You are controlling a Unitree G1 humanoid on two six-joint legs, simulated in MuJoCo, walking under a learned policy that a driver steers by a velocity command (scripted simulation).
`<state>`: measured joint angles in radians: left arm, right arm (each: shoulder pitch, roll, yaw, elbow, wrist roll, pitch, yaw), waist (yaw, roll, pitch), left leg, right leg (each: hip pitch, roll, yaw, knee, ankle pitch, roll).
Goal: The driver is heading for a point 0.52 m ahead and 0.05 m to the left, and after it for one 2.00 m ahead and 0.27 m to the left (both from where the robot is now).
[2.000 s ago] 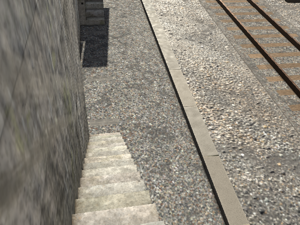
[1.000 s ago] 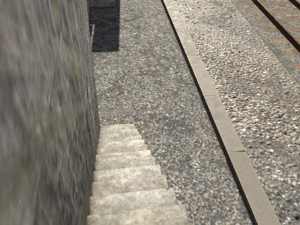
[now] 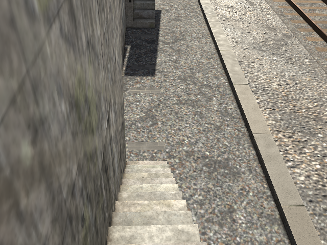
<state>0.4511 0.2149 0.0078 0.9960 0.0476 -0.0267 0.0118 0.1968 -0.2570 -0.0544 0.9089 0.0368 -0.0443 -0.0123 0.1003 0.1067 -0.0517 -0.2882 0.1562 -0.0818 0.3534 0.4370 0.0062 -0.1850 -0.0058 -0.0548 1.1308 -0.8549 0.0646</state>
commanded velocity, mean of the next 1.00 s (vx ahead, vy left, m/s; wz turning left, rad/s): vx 0.50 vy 0.00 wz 0.00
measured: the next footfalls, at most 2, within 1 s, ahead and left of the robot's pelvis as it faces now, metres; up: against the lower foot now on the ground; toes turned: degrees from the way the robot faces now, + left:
left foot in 0.02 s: +0.13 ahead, +0.13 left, -0.20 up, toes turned -2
right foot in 0.70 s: +0.39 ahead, -0.14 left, -0.39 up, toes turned -4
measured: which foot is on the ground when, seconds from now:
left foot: up 0.00-0.00, down 0.02-0.70, up 0.72-1.00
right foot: down 0.00-0.02, up 0.04-0.68, down 0.70-1.00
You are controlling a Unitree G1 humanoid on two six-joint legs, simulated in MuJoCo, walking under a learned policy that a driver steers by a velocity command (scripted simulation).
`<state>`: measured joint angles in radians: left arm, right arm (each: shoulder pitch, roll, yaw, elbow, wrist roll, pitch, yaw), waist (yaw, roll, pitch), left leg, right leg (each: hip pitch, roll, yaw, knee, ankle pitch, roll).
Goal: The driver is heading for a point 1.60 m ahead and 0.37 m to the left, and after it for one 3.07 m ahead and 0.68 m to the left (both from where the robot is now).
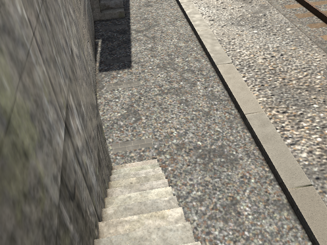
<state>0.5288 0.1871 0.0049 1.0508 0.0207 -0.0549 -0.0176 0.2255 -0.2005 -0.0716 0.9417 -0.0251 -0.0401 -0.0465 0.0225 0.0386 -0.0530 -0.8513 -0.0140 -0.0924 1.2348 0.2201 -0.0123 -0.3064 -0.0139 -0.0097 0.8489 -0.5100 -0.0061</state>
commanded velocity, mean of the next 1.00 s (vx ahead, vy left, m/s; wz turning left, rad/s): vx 0.50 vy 0.00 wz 0.00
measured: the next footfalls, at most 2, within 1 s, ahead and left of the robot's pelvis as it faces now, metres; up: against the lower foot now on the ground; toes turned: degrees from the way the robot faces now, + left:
left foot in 0.26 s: +0.22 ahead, +0.19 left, -0.20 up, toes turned +2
right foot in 0.92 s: +0.49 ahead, +0.02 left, -0.39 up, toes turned +0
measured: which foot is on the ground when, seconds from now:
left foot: up 0.00-0.24, down 0.26-0.92, up 0.94-1.00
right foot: down 0.00-0.24, up 0.26-0.90, down 0.92-1.00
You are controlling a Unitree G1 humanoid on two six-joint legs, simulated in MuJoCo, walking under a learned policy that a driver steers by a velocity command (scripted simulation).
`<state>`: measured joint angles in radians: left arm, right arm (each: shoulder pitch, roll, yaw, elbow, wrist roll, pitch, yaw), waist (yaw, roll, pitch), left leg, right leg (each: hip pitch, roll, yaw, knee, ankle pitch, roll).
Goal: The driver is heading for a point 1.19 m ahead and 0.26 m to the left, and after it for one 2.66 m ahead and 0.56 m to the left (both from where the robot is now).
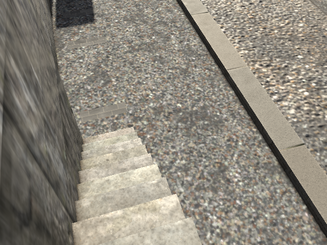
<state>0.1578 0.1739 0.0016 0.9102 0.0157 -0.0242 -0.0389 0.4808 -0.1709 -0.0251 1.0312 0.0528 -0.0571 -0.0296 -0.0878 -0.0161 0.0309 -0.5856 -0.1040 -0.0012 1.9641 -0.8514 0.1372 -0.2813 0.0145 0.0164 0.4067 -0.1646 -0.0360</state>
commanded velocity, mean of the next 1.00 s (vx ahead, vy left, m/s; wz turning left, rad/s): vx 0.50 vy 0.00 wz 0.00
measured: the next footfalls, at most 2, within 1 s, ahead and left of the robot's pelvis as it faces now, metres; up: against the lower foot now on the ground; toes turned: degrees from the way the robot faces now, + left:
left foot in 0.44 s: +0.30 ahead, +0.19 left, -0.19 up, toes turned +3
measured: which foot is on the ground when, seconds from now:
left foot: up 0.00-0.42, down 0.44-1.00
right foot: down 0.00-0.46, up 0.48-1.00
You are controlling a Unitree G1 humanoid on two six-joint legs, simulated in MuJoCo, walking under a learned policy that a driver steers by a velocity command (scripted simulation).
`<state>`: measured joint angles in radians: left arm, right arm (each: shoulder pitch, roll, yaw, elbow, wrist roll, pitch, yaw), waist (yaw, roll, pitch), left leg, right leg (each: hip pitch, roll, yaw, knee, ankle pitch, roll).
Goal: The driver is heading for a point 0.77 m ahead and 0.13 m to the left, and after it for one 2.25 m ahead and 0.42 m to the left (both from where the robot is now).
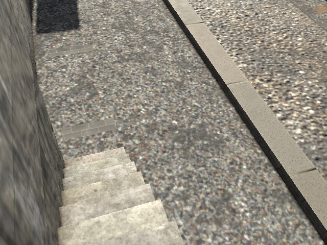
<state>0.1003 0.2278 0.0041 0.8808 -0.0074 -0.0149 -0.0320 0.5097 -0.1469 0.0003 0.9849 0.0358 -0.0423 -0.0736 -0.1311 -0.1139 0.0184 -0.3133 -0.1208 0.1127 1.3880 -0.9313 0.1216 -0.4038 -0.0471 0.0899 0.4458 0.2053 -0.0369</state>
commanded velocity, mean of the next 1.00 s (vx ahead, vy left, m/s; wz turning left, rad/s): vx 0.47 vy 0.00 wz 0.00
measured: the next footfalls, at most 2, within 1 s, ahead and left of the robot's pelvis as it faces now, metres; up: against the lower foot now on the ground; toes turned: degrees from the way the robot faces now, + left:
right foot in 0.04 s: +0.14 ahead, -0.11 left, -0.20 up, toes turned +2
left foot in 0.56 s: +0.35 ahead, +0.18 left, -0.39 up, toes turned +1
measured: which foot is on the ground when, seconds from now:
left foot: down 0.00-0.04, up 0.06-0.54, down 0.56-1.00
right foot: up 0.00-0.02, down 0.04-0.58, up 0.60-1.00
